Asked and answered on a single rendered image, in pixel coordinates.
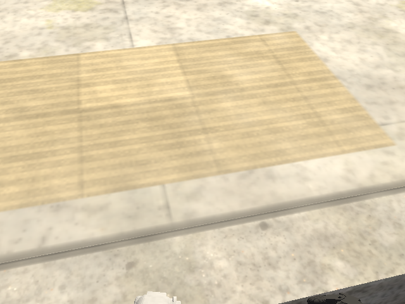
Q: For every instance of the left robot thigh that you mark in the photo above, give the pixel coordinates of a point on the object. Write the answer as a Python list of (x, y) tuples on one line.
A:
[(157, 298)]

